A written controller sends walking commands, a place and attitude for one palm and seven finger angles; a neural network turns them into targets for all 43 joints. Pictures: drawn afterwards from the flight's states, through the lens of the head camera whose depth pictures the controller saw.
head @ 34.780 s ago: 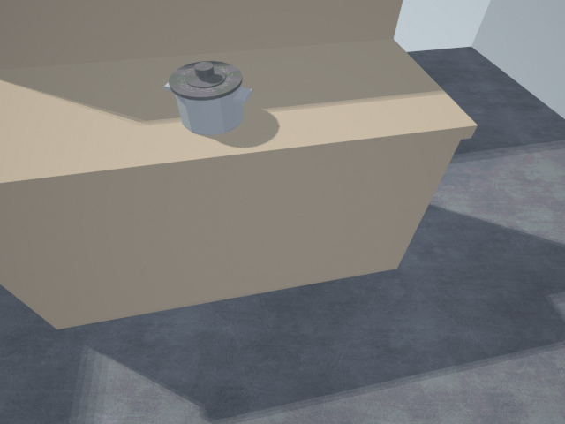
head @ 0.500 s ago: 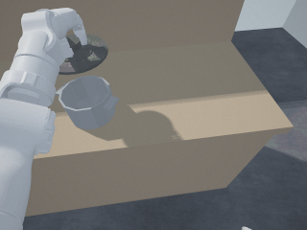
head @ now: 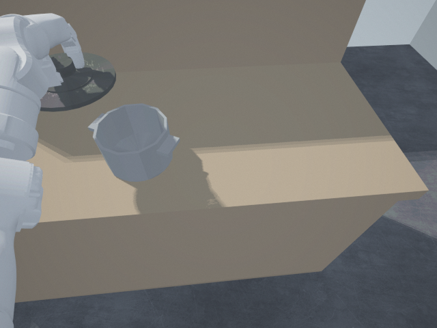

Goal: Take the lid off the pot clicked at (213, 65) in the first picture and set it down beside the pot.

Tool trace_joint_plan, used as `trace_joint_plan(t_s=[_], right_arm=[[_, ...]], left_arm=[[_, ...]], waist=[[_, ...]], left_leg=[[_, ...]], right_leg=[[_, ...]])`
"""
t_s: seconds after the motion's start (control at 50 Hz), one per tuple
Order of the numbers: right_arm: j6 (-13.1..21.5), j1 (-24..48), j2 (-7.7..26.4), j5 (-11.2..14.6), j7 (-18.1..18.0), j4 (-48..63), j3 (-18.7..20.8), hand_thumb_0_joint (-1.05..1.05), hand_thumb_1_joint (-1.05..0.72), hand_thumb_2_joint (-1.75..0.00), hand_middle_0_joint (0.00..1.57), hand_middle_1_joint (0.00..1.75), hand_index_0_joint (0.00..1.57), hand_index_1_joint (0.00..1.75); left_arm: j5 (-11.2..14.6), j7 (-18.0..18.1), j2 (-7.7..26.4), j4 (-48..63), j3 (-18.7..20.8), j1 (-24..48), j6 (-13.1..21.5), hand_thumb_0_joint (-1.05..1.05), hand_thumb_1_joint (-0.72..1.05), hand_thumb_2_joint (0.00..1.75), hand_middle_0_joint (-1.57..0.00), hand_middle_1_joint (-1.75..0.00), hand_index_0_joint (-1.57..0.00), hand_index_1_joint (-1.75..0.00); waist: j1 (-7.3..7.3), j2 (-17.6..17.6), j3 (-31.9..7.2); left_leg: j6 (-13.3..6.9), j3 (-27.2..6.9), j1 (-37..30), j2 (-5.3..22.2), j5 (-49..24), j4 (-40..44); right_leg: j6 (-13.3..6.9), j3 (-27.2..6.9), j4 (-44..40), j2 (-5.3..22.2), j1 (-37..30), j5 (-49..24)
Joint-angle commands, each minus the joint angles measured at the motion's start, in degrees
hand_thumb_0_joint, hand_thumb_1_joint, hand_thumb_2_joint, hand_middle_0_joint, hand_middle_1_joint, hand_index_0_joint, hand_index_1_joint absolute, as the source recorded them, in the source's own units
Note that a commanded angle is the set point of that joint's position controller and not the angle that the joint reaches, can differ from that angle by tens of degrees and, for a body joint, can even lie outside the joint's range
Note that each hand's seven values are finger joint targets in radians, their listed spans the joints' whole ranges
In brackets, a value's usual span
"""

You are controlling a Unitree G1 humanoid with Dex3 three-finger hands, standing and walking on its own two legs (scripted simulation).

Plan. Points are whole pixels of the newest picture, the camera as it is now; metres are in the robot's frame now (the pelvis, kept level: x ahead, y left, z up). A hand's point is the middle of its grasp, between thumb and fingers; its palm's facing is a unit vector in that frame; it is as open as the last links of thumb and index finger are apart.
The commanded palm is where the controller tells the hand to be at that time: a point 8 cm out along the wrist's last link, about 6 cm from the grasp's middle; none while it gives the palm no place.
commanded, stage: move the lid sideways beside the pot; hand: left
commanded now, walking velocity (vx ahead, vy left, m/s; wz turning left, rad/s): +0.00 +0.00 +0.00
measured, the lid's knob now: (60, 66) +0.52 +0.25 +0.21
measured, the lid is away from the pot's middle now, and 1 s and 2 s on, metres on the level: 0.08 0.20 0.24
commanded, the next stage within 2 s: lower the lid onto the table in 1.46 s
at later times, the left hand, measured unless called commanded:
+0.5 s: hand (21, 72) +0.46 +0.28 +0.24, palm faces -0.29 -0.10 -0.95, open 7.6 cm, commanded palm +0.46 +0.30 +0.30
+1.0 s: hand out of the picture +0.43 +0.35 +0.23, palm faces -0.32 -0.13 -0.94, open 7.6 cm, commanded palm +0.46 +0.36 +0.30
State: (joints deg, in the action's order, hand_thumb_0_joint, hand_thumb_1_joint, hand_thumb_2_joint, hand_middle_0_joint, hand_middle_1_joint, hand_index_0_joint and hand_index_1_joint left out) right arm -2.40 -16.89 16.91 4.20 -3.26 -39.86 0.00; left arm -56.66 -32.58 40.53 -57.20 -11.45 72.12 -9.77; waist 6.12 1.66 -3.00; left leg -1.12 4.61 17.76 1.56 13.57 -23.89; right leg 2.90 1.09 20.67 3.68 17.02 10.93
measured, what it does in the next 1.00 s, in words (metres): stands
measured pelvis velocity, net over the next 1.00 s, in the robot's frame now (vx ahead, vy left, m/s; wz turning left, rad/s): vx -0.01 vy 0.00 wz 0.01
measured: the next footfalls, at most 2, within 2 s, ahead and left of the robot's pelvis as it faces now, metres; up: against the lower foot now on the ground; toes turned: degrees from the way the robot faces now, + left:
none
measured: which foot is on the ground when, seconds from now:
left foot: down 0.00-1.00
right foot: down 0.00-1.00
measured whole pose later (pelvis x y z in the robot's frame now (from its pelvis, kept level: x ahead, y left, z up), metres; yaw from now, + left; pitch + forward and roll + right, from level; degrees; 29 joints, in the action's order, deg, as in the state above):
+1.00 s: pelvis -0.01 +0.00 +0.00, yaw +1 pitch +7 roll -1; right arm -5.8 -17.2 17.8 5.6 -4.8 -40.6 -1.7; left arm -57.2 -34.0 54.0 -61.3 -4.2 69.5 -0.6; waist 5.8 1.4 -1.3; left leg -1.4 3.5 19.8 2.1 13.9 -26.2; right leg 3.1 2.0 19.7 3.1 17.1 9.8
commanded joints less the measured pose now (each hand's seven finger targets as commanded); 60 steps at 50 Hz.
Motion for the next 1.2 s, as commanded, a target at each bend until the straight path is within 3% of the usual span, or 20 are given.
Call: trace_joint_plan(t_s=[0.0,0.1,0.14,0.2,0.36,0.46,0.52,0.6,0.64,0.68,0.72,0.76,0.8,0.82,0.88,0.9,0.92,1.04,1.12,1.18], right_arm=[[1.7,-1.4,9.0,0.0,-0.9,5.9,2.7,0.00,-0.90,-0.90,0.20,0.30,0.20,0.30],[1.5,-1.5,9.3,0.3,-0.7,5.4,2.7,0.00,-0.90,-0.90,0.20,0.30,0.20,0.30],[1.1,-1.4,9.2,0.1,-0.7,5.2,2.4,0.00,-0.90,-0.90,0.20,0.30,0.20,0.30],[0.9,-1.2,9.3,0.4,-0.7,5.6,2.3,0.00,-0.90,-0.90,0.20,0.30,0.20,0.30],[0.1,-1.6,9.5,0.1,-0.7,5.7,2.4,0.00,-0.90,-0.90,0.20,0.30,0.20,0.30],[-0.9,-2.0,9.9,0.5,-0.8,5.3,2.2,0.00,-0.90,-0.90,0.20,0.30,0.20,0.30],[-1.2,-1.9,10.1,0.3,-0.7,6.0,2.4,0.00,-0.90,-0.90,0.20,0.30,0.20,0.30],[-1.3,-2.2,10.0,0.7,-0.8,6.0,2.6,0.00,-0.90,-0.90,0.20,0.30,0.20,0.30],[-1.7,-2.3,10.1,0.7,-0.9,5.2,2.3,0.00,-0.90,-0.90,0.20,0.30,0.20,0.30],[-2.0,-2.5,10.5,0.8,-1.2,5.3,2.3,0.00,-0.90,-0.90,0.20,0.30,0.20,0.30],[-2.2,-2.3,10.5,0.8,-1.4,5.5,2.2,0.00,-0.90,-0.90,0.20,0.30,0.20,0.30],[-2.1,-2.4,10.2,1.0,-1.7,4.9,2.2,0.00,-0.90,-0.90,0.20,0.30,0.20,0.30],[-1.8,-2.8,10.8,1.2,-2.0,4.5,2.1,0.00,-0.90,-0.90,0.20,0.30,0.20,0.30],[-2.0,-3.2,10.8,0.9,-2.0,4.1,1.9,0.00,-0.90,-0.90,0.20,0.30,0.20,0.30],[-2.3,-2.9,10.9,1.4,-2.5,3.6,1.5,0.00,-0.90,-0.90,0.20,0.30,0.20,0.30],[-2.2,-2.7,11.3,1.5,-2.5,3.5,1.6,0.00,-0.90,-0.90,0.20,0.30,0.20,0.30],[-2.2,-3.3,11.1,1.1,-2.6,3.3,1.7,0.00,-0.90,-0.90,0.20,0.30,0.20,0.30],[-2.2,-3.5,11.0,1.2,-3.0,3.2,1.4,0.00,-0.90,-0.90,0.20,0.30,0.20,0.30],[-2.5,-4.2,11.3,1.5,-2.6,2.3,1.2,0.00,-0.90,-0.90,0.20,0.30,0.20,0.30],[-2.9,-4.4,11.5,1.7,-2.7,2.4,1.2,0.00,-0.90,-0.90,0.20,0.30,0.20,0.30]], left_arm=[[0.8,3.8,15.4,18.6,5.8,36.7,2.2,0.00,0.67,1.03,-0.75,-1.19,-0.73,-1.07],[1.4,3.7,15.2,17.0,5.9,35.9,2.1,0.00,0.67,1.03,-0.75,-1.19,-0.73,-1.07],[-0.3,3.9,18.6,16.0,8.2,35.9,2.4,0.00,0.67,1.03,-0.75,-1.19,-0.73,-1.07],[0.3,3.9,16.0,16.3,5.6,35.7,2.5,0.00,0.67,1.03,-0.75,-1.19,-0.73,-1.07],[-0.4,3.5,21.9,16.5,10.2,34.9,3.8,0.00,0.67,1.03,-0.75,-1.19,-0.73,-1.07],[-1.2,3.1,23.9,10.1,10.5,31.6,4.2,0.00,0.67,1.03,-0.75,-1.19,-0.73,-1.07],[-1.7,3.6,27.2,16.0,12.2,34.6,5.6,0.00,0.67,1.03,-0.75,-1.19,-0.73,-1.07],[-0.8,3.5,25.0,15.4,10.9,31.2,6.2,0.00,0.67,1.03,-0.75,-1.19,-0.73,-1.07],[-0.8,2.8,24.4,10.5,10.4,29.2,6.2,0.00,0.67,1.03,-0.75,-1.19,-0.73,-1.07],[-0.8,2.7,28.3,11.2,12.7,29.6,6.5,0.00,0.67,1.03,-0.75,-1.19,-0.73,-1.07],[-1.0,3.0,29.4,13.9,12.8,31.1,7.4,0.00,0.67,1.03,-0.75,-1.19,-0.73,-1.07],[-0.8,2.7,27.0,14.8,10.5,32.9,7.7,0.00,0.67,1.03,-0.75,-1.19,-0.73,-1.07],[-0.2,2.9,28.1,12.7,10.9,30.3,8.2,0.00,0.67,1.03,-0.75,-1.19,-0.73,-1.07],[-0.7,2.8,30.3,11.6,12.8,29.8,8.5,0.00,0.67,1.03,-0.75,-1.19,-0.73,-1.07],[-0.1,2.2,29.8,9.3,11.2,30.5,9.0,0.00,0.67,1.03,-0.75,-1.19,-0.73,-1.07],[0.4,2.2,29.3,10.8,10.3,31.1,9.3,0.00,0.67,1.03,-0.75,-1.19,-0.73,-1.07],[-0.5,2.6,32.7,12.7,13.0,32.2,9.6,0.00,0.67,1.03,-0.75,-1.19,-0.73,-1.07],[-0.9,2.7,35.3,12.9,14.7,32.2,11.2,0.00,0.67,1.03,-0.75,-1.19,-0.73,-1.07],[-0.6,2.1,33.2,6.3,12.8,27.7,10.9,0.00,0.67,1.03,-0.75,-1.19,-0.73,-1.07],[-1.0,1.9,35.1,7.3,13.5,29.2,10.8,0.00,0.67,1.03,-0.75,-1.19,-0.73,-1.07]], waist=[[0.38,7.0,-27.3],[0.17,6.3,-24.6],[-0.33,5.4,-24.7],[0.03,6.5,-24.3],[-0.72,3.9,-26.5],[-0.67,0.9,-21.9],[-1.11,4.7,-26.2],[-0.71,8.1,-24.5],[-0.37,5.3,-20.2],[-0.89,3.4,-20.9],[-0.78,5.3,-23.3],[-0.26,6.6,-22.8],[-0.03,7.5,-21.3],[-0.40,5.4,-20.8],[0.25,4.8,-18.8],[0.23,7.6,-19.8],[-0.22,6.9,-22.2],[-0.37,10.6,-24.2],[0.26,7.9,-18.7],[0.19,7.1,-20.1]], left_leg=[[-3.2,-3.2,-20.3,-1.9,-31.6,-2.1],[-2.9,-3.4,-19.6,-1.5,-30.9,-1.8],[-2.9,-3.3,-18.2,-1.7,-28.5,-1.4],[-2.6,-3.3,-18.3,-1.6,-29.7,-1.1],[-3.0,-3.5,-17.5,-2.0,-27.9,-1.0],[-3.3,-2.5,-13.1,-2.4,-22.1,-0.2],[-3.1,-2.9,-15.4,-2.2,-26.2,-0.6],[-3.0,-3.5,-17.4,-1.7,-30.2,-1.6],[-3.3,-2.6,-14.0,-2.1,-22.9,-1.0],[-3.5,-1.9,-12.2,-2.5,-19.1,-0.5],[-3.5,-2.1,-13.6,-2.4,-21.5,-0.8],[-3.6,-2.2,-14.7,-2.0,-20.8,-0.7],[-3.7,-2.2,-14.5,-2.0,-21.5,-1.1],[-3.7,-1.9,-12.9,-2.1,-19.6,-1.2],[-3.9,-1.3,-10.6,-2.4,-15.2,-0.4],[-3.8,-1.4,-12.0,-2.0,-17.4,-0.7],[-3.8,-1.5,-13.0,-2.0,-18.2,-1.2],[-3.8,-1.9,-15.0,-1.8,-24.3,-2.6],[-3.6,-1.9,-12.5,-1.7,-23.0,-2.7],[-3.9,-1.5,-11.8,-1.9,-23.0,-2.9]], right_leg=[[-4.6,1.9,0.9,-4.6,-4.2,-23.0],[-4.6,2.4,0.6,-4.5,-2.8,-21.1],[-4.6,2.3,0.8,-4.5,-3.9,-20.3],[-4.8,2.3,0.3,-4.3,-3.4,-20.7],[-4.4,2.4,0.6,-4.5,-5.5,-19.9],[-4.3,2.4,-0.1,-4.6,-6.0,-18.3],[-4.5,2.0,0.4,-4.4,-7.4,-20.0],[-4.7,2.4,-0.5,-4.5,-4.8,-19.5],[-4.4,2.8,-1.0,-4.9,-4.0,-16.5],[-4.4,2.5,-0.9,-4.8,-6.1,-16.5],[-4.4,2.3,-0.5,-4.7,-6.7,-17.3],[-4.3,2.7,-1.1,-4.9,-5.4,-16.0],[-4.5,2.6,-1.6,-4.8,-4.4,-15.9],[-4.3,2.6,-1.2,-5.1,-5.3,-15.7],[-4.2,2.7,-1.5,-5.0,-5.1,-14.2],[-4.4,2.6,-1.4,-4.7,-4.4,-14.9],[-4.1,2.5,-0.9,-5.0,-5.7,-15.0],[-4.1,2.8,-0.4,-5.1,-5.4,-17.4],[-4.0,3.3,-0.7,-5.6,-2.7,-15.7],[-4.0,3.2,-0.2,-5.6,-4.0,-17.3]])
